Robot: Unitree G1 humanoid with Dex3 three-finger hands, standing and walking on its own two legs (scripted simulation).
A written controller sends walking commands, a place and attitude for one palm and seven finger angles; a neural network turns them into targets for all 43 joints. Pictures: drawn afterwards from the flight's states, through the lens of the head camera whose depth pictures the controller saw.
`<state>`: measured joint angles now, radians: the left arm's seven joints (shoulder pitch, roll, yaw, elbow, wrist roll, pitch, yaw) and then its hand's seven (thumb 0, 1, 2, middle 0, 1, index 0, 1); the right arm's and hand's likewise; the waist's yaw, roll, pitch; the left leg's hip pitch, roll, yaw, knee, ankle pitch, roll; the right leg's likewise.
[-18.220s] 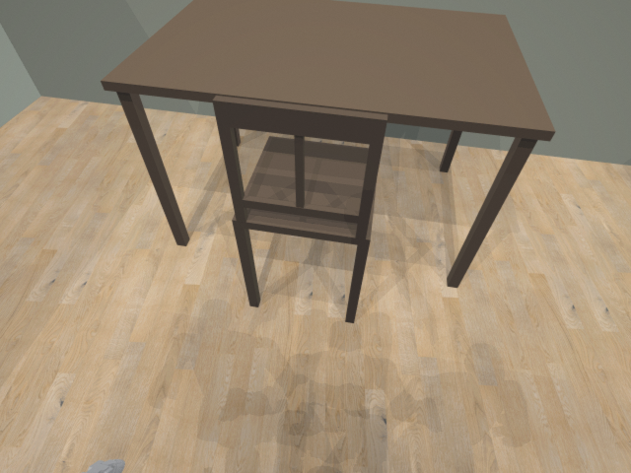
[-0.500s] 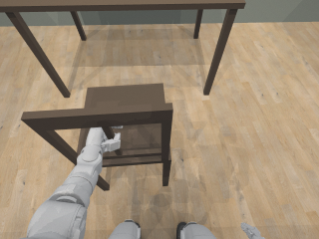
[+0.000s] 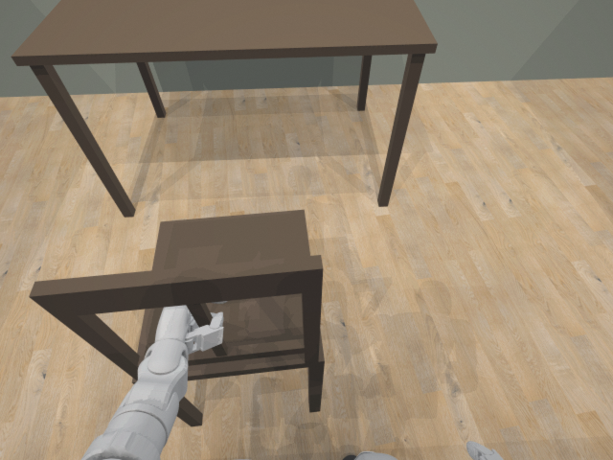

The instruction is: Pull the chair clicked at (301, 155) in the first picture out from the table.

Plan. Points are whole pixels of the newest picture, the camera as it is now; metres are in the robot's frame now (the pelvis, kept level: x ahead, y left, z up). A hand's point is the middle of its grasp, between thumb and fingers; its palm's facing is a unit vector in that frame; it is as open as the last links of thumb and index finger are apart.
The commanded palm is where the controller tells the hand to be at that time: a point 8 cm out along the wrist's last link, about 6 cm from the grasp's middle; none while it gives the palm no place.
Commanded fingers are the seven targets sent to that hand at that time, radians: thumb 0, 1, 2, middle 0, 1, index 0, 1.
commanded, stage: stop walking, hand still on the chair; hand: left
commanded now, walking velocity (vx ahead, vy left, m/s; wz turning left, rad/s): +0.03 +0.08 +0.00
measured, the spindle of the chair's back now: (209, 328) +0.33 +0.17 -0.11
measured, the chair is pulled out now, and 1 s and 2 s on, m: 0.60 0.62 0.62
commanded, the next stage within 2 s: open the thumb and straighten the fingers in 0.84 s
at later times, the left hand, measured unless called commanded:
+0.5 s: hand (213, 339) +0.29 +0.14 -0.06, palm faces -0.03 -0.98 -0.18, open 5.4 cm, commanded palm +0.27 +0.20 -0.04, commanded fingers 0.00 0.90 0.90 -0.50 -1.45 -0.50 -1.45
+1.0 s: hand (214, 337) +0.29 +0.14 -0.06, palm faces +0.04 -0.99 -0.17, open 5.4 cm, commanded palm +0.26 +0.20 -0.04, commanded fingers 0.00 0.42 0.67 -0.50 -1.45 -0.50 -1.45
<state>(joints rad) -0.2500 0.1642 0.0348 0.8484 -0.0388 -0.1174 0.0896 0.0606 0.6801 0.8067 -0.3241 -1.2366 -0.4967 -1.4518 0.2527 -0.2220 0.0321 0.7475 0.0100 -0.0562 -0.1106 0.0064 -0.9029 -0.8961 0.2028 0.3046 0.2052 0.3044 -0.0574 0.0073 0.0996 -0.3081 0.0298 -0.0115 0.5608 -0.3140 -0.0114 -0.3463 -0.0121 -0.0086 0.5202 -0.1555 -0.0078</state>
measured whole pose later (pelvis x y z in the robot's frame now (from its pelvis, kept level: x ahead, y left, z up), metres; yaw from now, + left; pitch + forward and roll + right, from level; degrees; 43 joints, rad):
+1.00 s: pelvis +0.06 +0.01 +0.01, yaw +0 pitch +0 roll +0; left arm 0.09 0.13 -0.05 0.56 -0.05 -0.06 0.10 0.08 0.68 0.81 -0.29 -1.27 -0.50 -1.45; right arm 0.21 -0.23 0.02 0.68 0.03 0.00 -0.10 0.01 -0.90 -0.90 0.20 0.30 0.20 0.30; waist -0.04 0.02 0.00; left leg -0.19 0.03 -0.02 0.43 -0.24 -0.03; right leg -0.25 -0.01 -0.02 0.45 -0.20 0.00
